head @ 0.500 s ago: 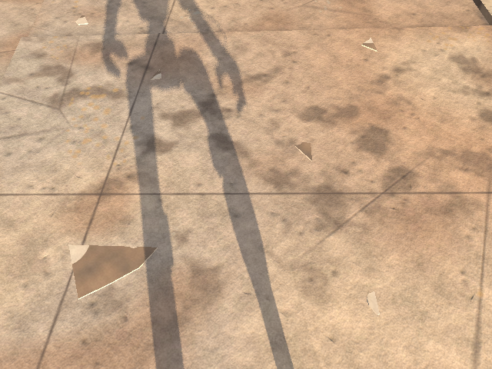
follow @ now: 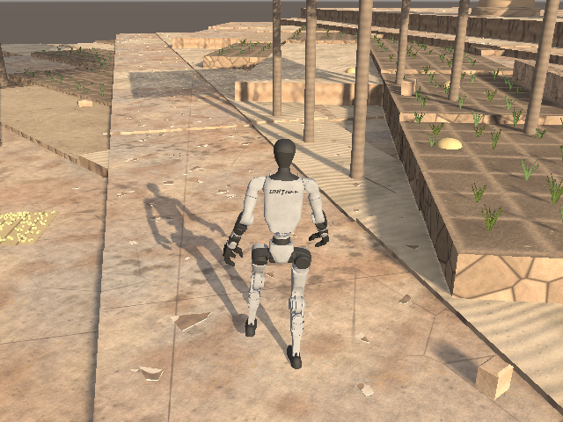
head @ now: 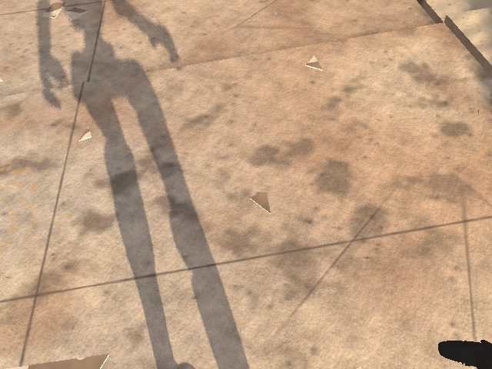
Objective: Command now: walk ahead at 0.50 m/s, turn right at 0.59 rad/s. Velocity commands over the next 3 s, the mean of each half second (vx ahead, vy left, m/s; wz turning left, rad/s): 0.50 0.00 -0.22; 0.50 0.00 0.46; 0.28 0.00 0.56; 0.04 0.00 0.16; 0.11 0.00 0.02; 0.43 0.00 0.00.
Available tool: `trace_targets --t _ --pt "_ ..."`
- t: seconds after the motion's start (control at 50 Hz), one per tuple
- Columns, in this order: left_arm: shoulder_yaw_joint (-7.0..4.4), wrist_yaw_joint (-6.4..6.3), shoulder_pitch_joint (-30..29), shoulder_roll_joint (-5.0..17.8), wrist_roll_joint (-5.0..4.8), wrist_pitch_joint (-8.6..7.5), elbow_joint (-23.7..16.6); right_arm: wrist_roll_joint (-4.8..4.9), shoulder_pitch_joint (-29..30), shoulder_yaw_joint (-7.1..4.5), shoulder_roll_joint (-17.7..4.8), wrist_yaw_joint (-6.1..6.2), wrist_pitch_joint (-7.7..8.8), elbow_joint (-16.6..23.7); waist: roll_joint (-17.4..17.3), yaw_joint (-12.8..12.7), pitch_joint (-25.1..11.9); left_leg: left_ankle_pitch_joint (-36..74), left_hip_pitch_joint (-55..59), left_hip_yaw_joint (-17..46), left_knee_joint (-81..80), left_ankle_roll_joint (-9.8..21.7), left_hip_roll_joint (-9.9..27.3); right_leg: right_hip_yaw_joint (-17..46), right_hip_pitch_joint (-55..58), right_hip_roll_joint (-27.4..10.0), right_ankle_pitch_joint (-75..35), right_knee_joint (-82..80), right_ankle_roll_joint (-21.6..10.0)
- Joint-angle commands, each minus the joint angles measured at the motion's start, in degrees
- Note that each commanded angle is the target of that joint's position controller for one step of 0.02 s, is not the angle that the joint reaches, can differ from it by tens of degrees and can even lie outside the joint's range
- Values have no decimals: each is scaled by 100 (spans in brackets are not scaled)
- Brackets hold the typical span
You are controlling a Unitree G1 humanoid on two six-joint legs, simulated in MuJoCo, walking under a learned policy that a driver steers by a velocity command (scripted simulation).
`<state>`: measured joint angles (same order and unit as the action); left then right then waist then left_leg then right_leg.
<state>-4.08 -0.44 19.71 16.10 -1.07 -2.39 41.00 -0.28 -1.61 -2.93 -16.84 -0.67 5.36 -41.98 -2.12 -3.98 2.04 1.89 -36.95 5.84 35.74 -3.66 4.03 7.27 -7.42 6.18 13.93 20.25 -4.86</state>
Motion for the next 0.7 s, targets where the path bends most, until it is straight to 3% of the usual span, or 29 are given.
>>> trace_targets --t 0.02,0.08,0.1,0.12,0.14,0.16,0.18,0.2,0.22,0.24,0.26,0.32,0.36,0.4,0.5,0.54,0.58,0.6,0.62,0.64,0.66,0.68,0.7 --pt "-283 -53 139 974 -45 -40 -246 67 607 -98 -475 -65 130 529 687 -18 -103 308 764 -147 -548 49 -316 1132 -416 -1305 -756 -385 -737" --pt "-291 -87 135 945 -30 19 -222 82 414 -182 -674 -105 207 523 889 135 -155 -380 1068 -84 -795 244 -365 1609 -2 -1461 -836 130 -628" --pt "-275 -89 66 894 -14 40 -222 79 80 -217 -713 -101 235 429 980 312 -243 -475 1424 -209 -924 355 -383 1605 53 -1442 -1049 350 -558" --pt "-210 -79 62 711 10 41 -228 24 -442 -290 -827 -77 265 279 954 548 -535 -435 2216 -291 -1082 529 -353 1434 -11 -1196 -1469 875 -410" --pt "-83 -55 86 402 74 23 -289 -87 -1212 -357 -1063 -46 291 193 573 881 -1251 -595 3556 386 -923 893 394 1053 -525 -893 -1127 2231 -202" --pt "25 -49 948 42 -51 -35 -338 -152 -1934 -497 -1572 -41 222 -19 -1105 661 -2057 -1626 5611 2858 -1240 1896 1642 293 -2510 -32 907 4250 290" --pt "-2 -67 1012 442 -131 -71 -256 52 -2101 -436 -1203 -107 184 -149 -1378 763 -1942 -3217 5713 4177 -1870 2063 1940 359 -3503 -209 1949 5155 366" --pt "-109 -63 370 860 -135 -70 -289 100 -1771 -319 -803 -99 157 -63 -704 895 -1078 -3521 5009 3457 -2005 1798 1692 424 -3812 -465 1485 5449 366" --pt "-108 -72 -124 876 -63 -63 -398 34 -1445 -256 -660 -85 107 0 -304 845 -636 -2982 4314 2655 -2025 1604 1437 182 -3722 -669 1089 5375 361" --pt "-105 -58 -437 805 27 -85 -492 -10 -1234 -203 -533 -80 76 -18 -175 751 -257 -2344 3671 2102 -2155 1574 1200 109 -3624 -809 817 5035 354" --pt "-111 -29 -462 717 47 -96 -514 -55 -1134 -156 -440 -61 81 -36 -295 592 -177 -1856 3291 1714 -2264 1520 1022 84 -3350 -987 598 4711 335" --pt "-23 17 -442 394 87 -130 -544 40 -1235 -146 -508 -54 88 -142 -429 437 -198 -908 2879 1249 -2514 1683 787 -271 -2971 -1112 465 3889 414" --pt "58 29 -816 253 139 -186 -680 111 -1301 -208 -737 -16 59 -179 -338 501 -153 -522 2754 1005 -2614 1750 747 -401 -2872 -1122 93 3025 509" --pt "116 68 -1214 165 122 -243 -745 147 -1409 -252 -877 22 8 -226 -280 618 -125 -375 2566 710 -2609 1659 601 -478 -2495 -1001 -578 2136 586" --pt "71 161 -1877 359 16 -341 -893 225 -1944 -268 -948 58 -122 -398 -315 795 -112 -554 2663 866 -2287 1472 681 -456 -1787 -709 -1260 1042 652" --pt "1 167 -1731 504 -1 -387 -868 228 -1940 -280 -982 88 -176 -407 -373 589 -165 -756 2689 1054 -1993 1317 734 -440 -1262 -696 -1158 689 531" --pt "-161 90 -870 794 60 -400 -641 167 -1913 -198 -734 96 -186 -371 -285 109 -594 -483 2285 834 -994 1025 316 -403 199 -858 -950 466 266" --pt "-272 21 60 1185 168 -390 -550 51 -1826 -58 -338 81 -155 -202 388 -310 -1365 -1389 1472 423 700 775 -97 597 1584 -1924 -763 542 -106" --pt "-366 44 413 1575 196 -284 -405 162 -2436 50 -5 98 -62 -4 2068 -68 -1990 -3465 -215 -199 2394 521 -618 2782 2793 -3112 417 14 -877" --pt "-262 71 366 1097 151 -275 -375 271 -2289 -84 -559 116 -56 -94 1543 -170 -1566 -3435 -828 126 3241 479 -328 3181 2440 -2996 1373 -298 -914" --pt "-168 72 114 807 110 -285 -379 281 -1891 -167 -785 108 -76 -28 1175 -168 -928 -2935 -1026 144 3468 491 -149 2382 1900 -2784 1190 -371 -730" --pt "-100 86 -225 628 130 -295 -385 242 -1745 -177 -724 113 -115 -31 915 -10 -645 -2509 -848 61 3424 449 19 1748 1359 -2524 594 -494 -613" --pt "-54 103 -480 458 143 -299 -352 191 -1621 -190 -659 102 -156 5 887 114 -374 -2230 -748 49 3236 410 136 1270 924 -2333 84 -654 -583"
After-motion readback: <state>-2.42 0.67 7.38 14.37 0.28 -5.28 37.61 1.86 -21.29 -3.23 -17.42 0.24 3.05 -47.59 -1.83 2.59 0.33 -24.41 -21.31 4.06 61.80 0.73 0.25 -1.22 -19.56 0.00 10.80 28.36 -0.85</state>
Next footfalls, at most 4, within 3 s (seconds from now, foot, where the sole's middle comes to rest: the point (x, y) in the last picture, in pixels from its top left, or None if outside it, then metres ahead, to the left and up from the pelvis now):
0.14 left None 0.26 0.14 -0.78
0.60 right None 0.46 -0.13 -0.78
1.08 left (229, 280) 0.71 0.17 -0.78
1.56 right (272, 222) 0.92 0.05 -0.78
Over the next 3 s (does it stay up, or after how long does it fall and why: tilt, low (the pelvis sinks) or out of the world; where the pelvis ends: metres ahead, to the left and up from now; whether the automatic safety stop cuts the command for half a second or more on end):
stays up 1.02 0.30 -0.03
